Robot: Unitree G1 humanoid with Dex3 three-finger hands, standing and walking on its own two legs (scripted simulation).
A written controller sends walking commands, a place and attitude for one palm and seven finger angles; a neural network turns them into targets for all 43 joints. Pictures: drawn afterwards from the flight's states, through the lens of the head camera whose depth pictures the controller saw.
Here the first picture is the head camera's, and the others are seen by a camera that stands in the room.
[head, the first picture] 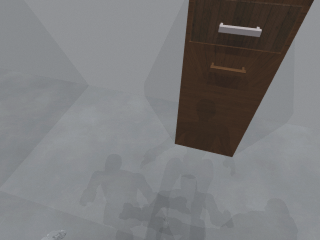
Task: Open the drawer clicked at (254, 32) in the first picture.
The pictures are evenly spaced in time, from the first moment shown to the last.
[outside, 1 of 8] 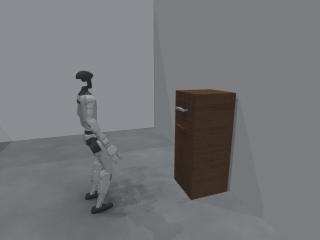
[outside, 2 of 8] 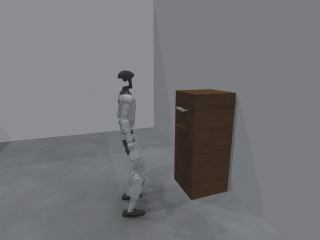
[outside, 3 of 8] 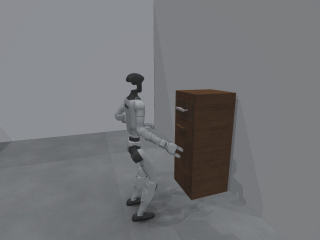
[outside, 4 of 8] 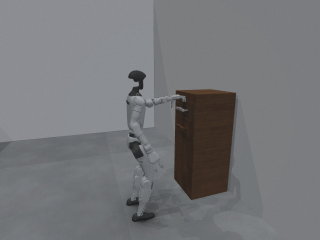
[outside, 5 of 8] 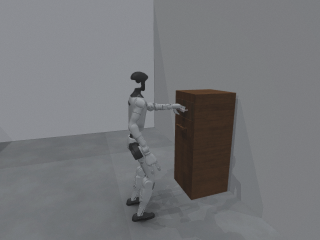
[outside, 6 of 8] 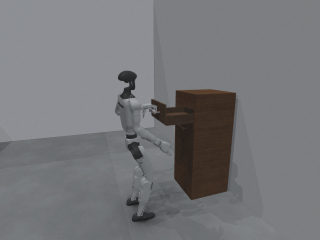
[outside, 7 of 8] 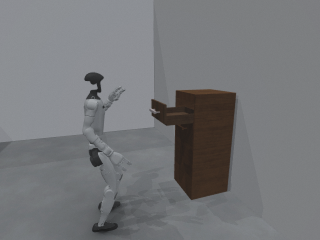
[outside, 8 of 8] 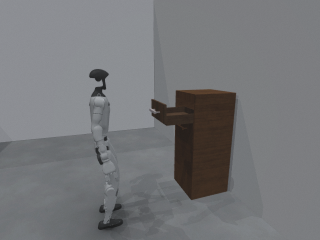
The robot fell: no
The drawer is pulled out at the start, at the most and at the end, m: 0.00 0.30 0.29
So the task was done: yes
